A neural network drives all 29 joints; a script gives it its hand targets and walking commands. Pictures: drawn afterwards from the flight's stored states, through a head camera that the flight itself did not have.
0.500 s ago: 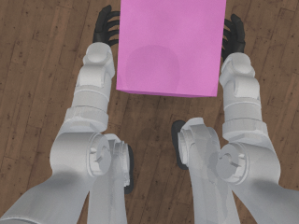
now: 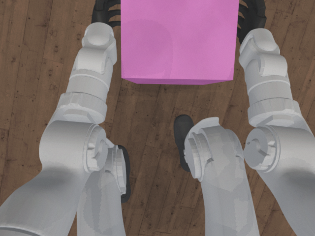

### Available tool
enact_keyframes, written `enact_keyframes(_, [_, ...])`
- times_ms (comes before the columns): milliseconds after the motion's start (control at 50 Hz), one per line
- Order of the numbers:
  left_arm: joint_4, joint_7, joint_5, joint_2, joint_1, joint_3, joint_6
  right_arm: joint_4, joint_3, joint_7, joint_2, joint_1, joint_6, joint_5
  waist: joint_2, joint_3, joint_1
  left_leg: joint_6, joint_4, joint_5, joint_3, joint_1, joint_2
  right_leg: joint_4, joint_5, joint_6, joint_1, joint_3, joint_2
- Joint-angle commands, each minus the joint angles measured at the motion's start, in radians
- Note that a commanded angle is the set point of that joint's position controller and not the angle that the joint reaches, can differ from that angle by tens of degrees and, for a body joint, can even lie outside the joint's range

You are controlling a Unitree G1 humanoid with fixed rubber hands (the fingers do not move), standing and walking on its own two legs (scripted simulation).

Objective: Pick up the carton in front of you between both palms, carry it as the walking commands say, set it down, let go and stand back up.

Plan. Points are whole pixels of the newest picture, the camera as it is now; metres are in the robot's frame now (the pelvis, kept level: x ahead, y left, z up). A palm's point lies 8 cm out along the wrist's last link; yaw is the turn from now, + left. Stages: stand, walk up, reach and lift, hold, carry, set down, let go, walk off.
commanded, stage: set down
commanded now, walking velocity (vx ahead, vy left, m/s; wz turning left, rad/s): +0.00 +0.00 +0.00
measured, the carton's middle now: (173, 40) +0.50 -0.12 -0.23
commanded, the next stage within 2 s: none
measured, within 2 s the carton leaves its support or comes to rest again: rests again in 0.82 s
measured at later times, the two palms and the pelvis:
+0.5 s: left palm (103, 29) +0.54 +0.04 -0.18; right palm (246, 33) +0.48 -0.26 -0.16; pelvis -0.01 +0.01 -0.01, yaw +0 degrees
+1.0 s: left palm (96, 31) +0.54 +0.06 -0.20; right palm (247, 43) +0.46 -0.28 -0.19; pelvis -0.01 +0.00 -0.01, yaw -1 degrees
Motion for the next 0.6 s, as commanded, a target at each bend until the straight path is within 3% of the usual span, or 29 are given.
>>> enact_keyframes(0, [-0.146, -0.232, -0.083, -0.876, -0.567, -0.322, -0.076, -0.059, 0.343, 0.255, 0.906, -0.505, -0.014, 0.077, 0.132, -1.068, -0.015, 0.021, -0.229, 0.282, 0.05, 0.374, -0.087, -0.052, 0.342, -0.002, 0.74, -0.13, 0.09])
enact_keyframes(100, [-0.105, -0.228, -0.082, -0.842, -0.57, -0.301, -0.083, -0.016, 0.296, 0.258, 0.864, -0.506, -0.027, 0.056, 0.148, -0.999, -0.026, 0.023, -0.233, 0.255, 0.036, 0.365, -0.085, -0.045, 0.296, -0.008, 0.68, -0.134, 0.083])
enact_keyframes(300, [-0.071, -0.216, -0.06, -0.763, -0.576, -0.278, -0.1, 0.049, 0.235, 0.265, 0.787, -0.507, -0.054, 0.055, 0.178, -0.923, -0.019, 0.029, -0.227, 0.266, 0.023, 0.365, -0.072, -0.027, 0.272, -0.015, 0.604, -0.125, 0.077])
enact_keyframes(580, [0.042, -0.23, 0.04, -0.631, -0.454, -0.172, -0.087, 0.143, 0.164, 0.259, 0.643, -0.486, -0.07, 0.01, 0.124, -0.722, 0.037, 0.039, -0.217, 0.198, 0.015, 0.271, -0.06, -0.028, 0.185, -0.022, 0.526, -0.104, 0.074])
